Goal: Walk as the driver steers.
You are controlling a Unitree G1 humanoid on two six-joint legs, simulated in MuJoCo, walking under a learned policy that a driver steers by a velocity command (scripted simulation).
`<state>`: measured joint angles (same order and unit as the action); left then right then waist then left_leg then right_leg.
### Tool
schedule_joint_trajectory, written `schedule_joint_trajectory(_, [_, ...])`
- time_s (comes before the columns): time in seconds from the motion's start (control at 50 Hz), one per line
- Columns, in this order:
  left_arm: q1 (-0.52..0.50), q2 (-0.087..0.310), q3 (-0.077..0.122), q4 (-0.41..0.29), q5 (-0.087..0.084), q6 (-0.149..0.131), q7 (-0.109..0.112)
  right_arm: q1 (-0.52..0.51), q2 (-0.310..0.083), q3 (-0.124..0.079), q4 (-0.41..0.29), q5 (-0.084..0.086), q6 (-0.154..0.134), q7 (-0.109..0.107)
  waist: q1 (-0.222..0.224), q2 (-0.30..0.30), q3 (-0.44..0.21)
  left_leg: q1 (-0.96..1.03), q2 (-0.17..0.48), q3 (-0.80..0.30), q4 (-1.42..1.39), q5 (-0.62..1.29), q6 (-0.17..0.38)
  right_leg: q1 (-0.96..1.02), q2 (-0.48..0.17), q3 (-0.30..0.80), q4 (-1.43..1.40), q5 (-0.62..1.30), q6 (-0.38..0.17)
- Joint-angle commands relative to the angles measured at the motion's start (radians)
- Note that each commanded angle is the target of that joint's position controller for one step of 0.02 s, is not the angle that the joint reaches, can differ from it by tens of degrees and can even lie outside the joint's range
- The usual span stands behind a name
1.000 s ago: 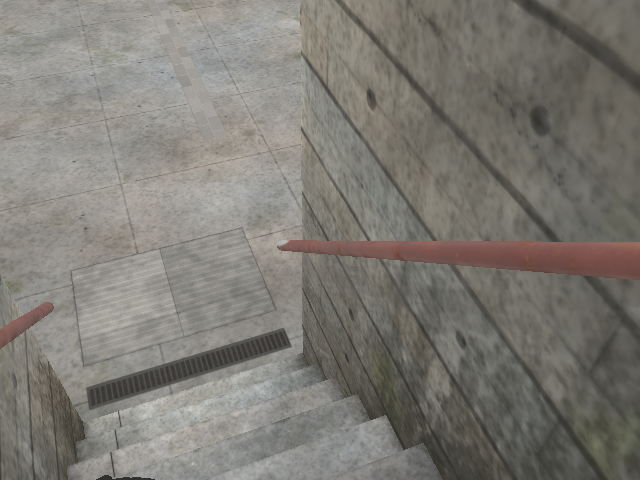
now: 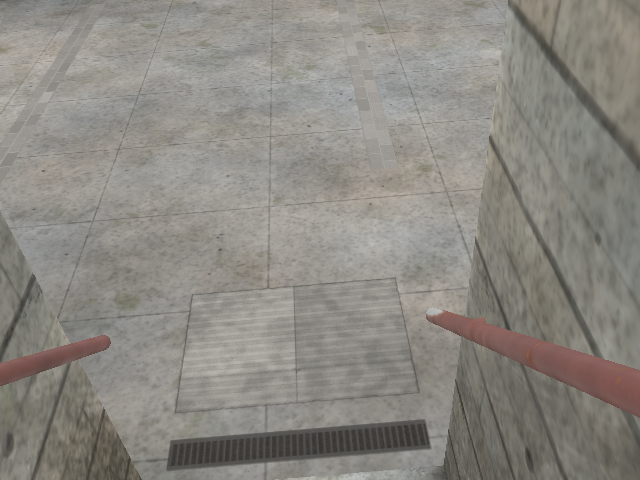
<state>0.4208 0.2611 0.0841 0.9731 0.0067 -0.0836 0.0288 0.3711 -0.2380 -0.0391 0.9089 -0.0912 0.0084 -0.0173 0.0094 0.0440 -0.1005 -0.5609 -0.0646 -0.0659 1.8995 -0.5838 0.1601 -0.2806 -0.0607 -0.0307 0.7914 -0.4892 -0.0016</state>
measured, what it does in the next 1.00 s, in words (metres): goes down, turning left: left foot 0.22 m lower, then right foot 0.22 m lower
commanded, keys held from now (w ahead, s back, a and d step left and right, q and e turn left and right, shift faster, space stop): w+q+shift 0.10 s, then q+shift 0.22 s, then shift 0.68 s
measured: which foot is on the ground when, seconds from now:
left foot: up 0.00-0.24, down 0.26-0.68, up 0.70-1.00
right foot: down 0.00-0.24, up 0.26-0.62, down 0.64-1.00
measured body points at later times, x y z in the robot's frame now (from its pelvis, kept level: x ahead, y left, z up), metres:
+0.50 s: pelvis +0.23 +0.01 -0.25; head +0.23 +0.03 +0.20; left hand +0.27 +0.27 -0.37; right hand +0.36 -0.19 -0.39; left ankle +0.16 +0.08 -0.93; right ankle +0.43 -0.07 -0.90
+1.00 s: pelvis +0.34 -0.01 -0.40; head +0.37 -0.05 +0.05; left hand +0.11 +0.13 -0.51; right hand +0.56 -0.12 -0.56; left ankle +0.24 +0.09 -0.81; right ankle +0.39 -0.09 -1.15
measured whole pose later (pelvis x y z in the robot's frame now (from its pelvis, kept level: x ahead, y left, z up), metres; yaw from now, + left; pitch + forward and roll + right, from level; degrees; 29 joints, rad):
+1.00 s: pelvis +0.34 -0.01 -0.40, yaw +31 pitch +0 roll +4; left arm 0.62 0.20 -0.08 0.93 -0.01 -0.02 0.03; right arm 0.13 -0.19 0.01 0.90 -0.02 0.11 -0.05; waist 0.09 0.05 -0.01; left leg -0.89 -0.15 -0.03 2.15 -0.75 0.04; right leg -0.23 -0.05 0.00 0.47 -0.24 -0.04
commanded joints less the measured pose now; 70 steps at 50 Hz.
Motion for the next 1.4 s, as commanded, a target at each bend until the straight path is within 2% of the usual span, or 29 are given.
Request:
schedule_joint_trajectory(0.02, [0.216,0.112,0.022,0.03,0.013,-0.056,0.028,-0.16,0.016,-0.006,-0.107,0.006,0.005,0.009,0.04,-0.142,0.253,-0.512,0.094,-0.127,-0.258,0.211,-0.008,0.131,-0.314,0.369,-0.009,0.828,0.013])
schedule_joint_trajectory(0.04, [0.182,0.035,0.0,0.026,-0.041,-0.075,0.045,-0.175,0.053,0.015,-0.13,0.018,0.001,0.031,0.0,-0.056,0.268,-0.357,0.098,-0.129,-0.651,0.574,-0.052,-0.055,-0.263,0.208,-0.05,0.544,0.009])
schedule_joint_trajectory(0.08, [-0.035,0.103,-0.022,-0.029,-0.064,-0.082,0.024,-0.053,0.102,0.034,-0.074,0.058,0.013,0.035,-0.123,-0.285,0.237,0.034,0.014,0.082,-0.587,0.765,-0.115,-0.392,-0.247,0.067,0.01,0.539,-0.002])
schedule_joint_trajectory(0.1, [0.001,0.047,-0.025,-0.003,-0.071,-0.106,0.026,-0.025,0.074,0.026,-0.067,0.055,-0.009,0.031,-0.126,-0.231,0.151,0.004,0.018,0.017,-0.761,1.066,-0.068,-0.295,-0.192,-0.02,0.199,0.425,0.052])
schedule_joint_trajectory(0.14, [0.023,-0.001,-0.047,-0.01,-0.038,-0.096,0.002,-0.109,0.036,0.02,-0.102,0.084,-0.054,0.026,-0.085,-0.224,0.141,0.178,-0.004,0.097,-1.034,1.275,-0.085,-0.39,-0.15,-0.178,0.289,0.253,0.032])
schedule_joint_trajectory(0.18, [0.067,0.067,-0.024,-0.014,-0.028,-0.056,0.022,-0.262,0.032,0.034,-0.15,0.061,-0.067,0.038,-0.005,-0.181,0.167,0.367,-0.064,0.207,-1.243,1.22,-0.109,-0.32,-0.137,-0.234,0.318,0.341,-0.007])
schedule_joint_trajectory(0.22, [0.027,0.159,0.008,-0.019,0.005,0.005,0.023,-0.01,-0.048,0.0,-0.094,0.073,-0.049,0.014,-0.097,-0.295,0.04,0.528,-0.051,0.237,-1.331,1.151,-0.054,-0.165,-0.172,-0.209,0.74,0.718,-0.061])
schedule_joint_trajectory(0.24, [-0.155,0.189,0.009,-0.083,-0.005,0.011,0.023,0.247,-0.101,-0.035,-0.032,0.07,-0.035,0.003,-0.279,-0.253,-0.008,0.94,-0.017,0.185,-1.25,1.108,0.014,-0.525,-0.188,-0.176,1.051,0.686,-0.052])
schedule_joint_trajectory(0.26, [-0.22,0.132,0.02,-0.098,0.008,0.022,0.034,0.266,-0.191,-0.063,-0.011,0.08,-0.022,0.015,-0.33,-0.094,0.154,0.862,0.139,-0.102,-1.542,1.04,0.123,-0.666,-0.036,-0.154,1.401,0.028,-0.045])
schedule_joint_trajectory(0.28, [-0.155,0.057,-0.003,-0.207,0.015,0.022,0.047,0.206,-0.249,-0.06,-0.028,0.084,-0.016,0.016,-0.172,0.203,0.211,0.943,0.166,-0.108,-1.197,1.702,0.033,-0.986,-0.007,-0.122,1.421,-0.28,-0.055])
schedule_joint_trajectory(0.32, [-0.02,0.09,-0.011,-0.224,0.039,0.017,0.023,0.144,-0.209,-0.047,-0.086,0.109,-0.023,0.009,-0.079,0.021,0.064,0.831,0.323,-0.466,-1.22,1.358,0.209,-0.986,-0.063,0.115,1.153,-0.262,-0.035])
schedule_joint_trajectory(0.34, [0.011,0.072,-0.013,-0.205,0.054,0.016,0.038,0.124,-0.166,-0.022,-0.092,0.084,-0.027,0.004,-0.028,-0.113,0.054,0.692,0.341,-0.425,-1.23,1.233,0.204,-0.962,-0.041,0.141,1.03,-0.025,-0.016])
schedule_joint_trajectory(0.38, [-0.03,0.018,-0.043,-0.262,0.042,0.046,0.061,-0.111,-0.159,-0.014,-0.172,0.044,-0.043,-0.028,0.146,-0.014,0.026,0.138,0.398,-0.506,-1.361,1.239,0.196,-0.524,-0.006,0.125,0.559,0.44,0.078])
schedule_joint_trajectory(0.4, [0.063,0.021,-0.046,-0.141,0.045,0.076,0.066,-0.168,-0.071,0.021,-0.16,0.051,-0.045,-0.011,0.184,-0.034,-0.037,0.001,0.311,-0.398,-1.319,1.196,0.16,-0.268,0.003,0.116,0.612,0.594,0.099])
schedule_joint_trajectory(0.42, [0.098,0.08,-0.026,-0.106,0.04,0.081,0.06,-0.088,-0.036,0.026,-0.119,0.087,-0.047,-0.01,0.164,-0.042,-0.055,0.087,0.2,-0.279,-1.16,1.074,0.103,-0.298,0.026,0.1,0.506,0.739,0.085])
schedule_joint_trajectory(0.46, [-0.067,0.02,-0.076,-0.189,0.001,0.072,0.044,-0.105,-0.033,0.027,-0.105,0.166,-0.05,-0.011,0.168,-0.031,-0.022,-0.09,0.098,-0.19,-1.057,0.568,0.013,-0.082,0.044,0.081,0.232,1.157,0.035])
schedule_joint_trajectory(0.52, [-0.247,-0.008,-0.099,-0.253,0.011,0.066,0.032,-0.14,-0.023,0.034,-0.124,0.145,-0.016,-0.008,0.05,0.154,0.068,-0.01,0.04,-0.177,-1.014,0.405,0.016,-0.076,0.034,0.096,-0.16,1.037,0.022])
schedule_joint_trajectory(0.58, [-0.158,0.018,-0.071,-0.239,-0.03,0.055,0.011,-0.118,-0.037,0.035,-0.125,0.095,0.004,-0.009,0.011,0.139,0.147,-0.056,0.06,-0.206,-0.874,0.526,0.045,0.128,-0.054,0.11,-0.434,1.066,-0.006])
schedule_joint_trajectory(0.64, [0.13,0.074,-0.046,-0.151,-0.06,0.074,-0.005,-0.129,-0.023,0.038,-0.181,0.076,0.018,-0.02,0.084,-0.055,0.203,-0.087,0.013,-0.21,-0.556,0.478,0.039,0.351,-0.173,0.127,-0.769,1.081,-0.07])
schedule_joint_trajectory(0.68, [0.167,0.115,-0.057,-0.104,-0.017,0.067,-0.029,-0.005,0.047,0.039,-0.193,0.116,0.034,-0.002,-0.038,-0.332,0.074,-0.403,-0.131,-0.032,-0.032,-0.382,-0.042,0.615,-0.264,0.109,-0.221,1.632,-0.066])
schedule_joint_trajectory(0.72, [0.216,0.068,-0.078,-0.068,-0.066,0.031,-0.036,0.023,0.042,0.032,-0.14,0.094,0.05,-0.019,-0.006,-0.341,0.083,-0.537,-0.13,0.005,0.249,-0.419,-0.063,0.482,-0.252,0.228,-0.186,1.398,-0.136])
schedule_joint_trajectory(0.78, [0.142,0.148,-0.089,-0.089,-0.048,0.025,0.004,-0.151,-0.001,0.031,-0.147,0.083,0.029,-0.011,-0.007,-0.367,0.129,-0.574,-0.044,-0.075,0.225,-0.278,-0.132,0.254,-0.415,0.533,-0.361,0.88,-0.33])
schedule_joint_trajectory(0.86, [0.155,0.125,-0.122,-0.103,-0.02,0.041,0.004,-0.304,-0.014,0.029,-0.097,0.075,0.076,-0.022,0.02,-0.125,0.156,-0.396,-0.079,-0.006,0.272,-0.124,-0.129,0.002,-0.264,0.291,-0.454,0.838,-0.262])
schedule_joint_trajectory(1.06, [0.301,0.082,-0.129,-0.055,-0.002,0.082,0.027,-0.323,0.053,0.068,-0.085,0.057,0.088,-0.032,0.058,-0.209,0.024,-0.48,-0.006,0.044,0.192,-0.245,-0.122,0.34,-0.242,0.271,-0.373,0.899,-0.291])
schedule_joint_trajectory(1.16, [0.128,0.112,-0.107,-0.103,-0.01,0.115,0.02,-0.252,0.058,0.087,-0.117,0.091,0.079,-0.016,0.024,-0.353,0.081,-0.153,0.025,0.118,-0.195,-0.322,-0.073,0.097,-0.192,0.225,-0.518,0.677,-0.217])
schedule_joint_trajectory(1.2, [0.166,0.151,-0.072,-0.075,-0.031,0.126,0.008,-0.227,0.037,0.103,-0.142,0.097,0.066,-0.001,0.006,-0.285,0.119,0.127,-0.003,0.034,-0.522,-0.147,0.024,-0.05,-0.184,0.116,-0.617,0.801,-0.133])
schedule_joint_trajectory(1.24, [0.157,0.121,-0.063,-0.084,-0.022,0.124,-0.009,-0.252,-0.046,0.107,-0.157,0.065,0.069,-0.029,0.022,0.032,0.072,0.008,0.125,-0.336,-0.811,-0.072,0.132,0.0,-0.125,0.023,-0.511,0.647,-0.047])
schedule_joint_trajectory(1.32, [0.185,0.063,-0.051,-0.02,-0.032,0.15,-0.032,-0.306,0.044,0.152,-0.15,0.059,0.065,-0.033,0.066,0.015,0.085,-0.179,0.111,-0.282,-0.811,-0.194,0.101,0.2,-0.124,0.055,-0.574,0.598,-0.057])
schedule_joint_trajectory(1.4, [0.056,0.082,-0.053,-0.069,-0.044,0.146,-0.037,-0.269,-0.006,0.149,-0.163,0.063,0.059,-0.024,-0.013,0.06,0.102,-0.283,0.104,-0.292,-0.931,-0.316,0.075,0.255,-0.127,-0.004,-0.587,0.442,-0.032])
Next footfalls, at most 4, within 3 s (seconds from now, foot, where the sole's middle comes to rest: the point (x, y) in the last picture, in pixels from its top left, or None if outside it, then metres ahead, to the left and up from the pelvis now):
0.26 left None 0.20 0.09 -0.97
0.64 right None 0.43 -0.10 -1.19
1.18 left None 0.22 0.09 -0.96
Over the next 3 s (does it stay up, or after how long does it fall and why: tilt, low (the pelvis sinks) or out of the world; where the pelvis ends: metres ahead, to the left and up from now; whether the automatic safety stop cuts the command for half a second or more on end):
stays up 0.33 -0.04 -0.38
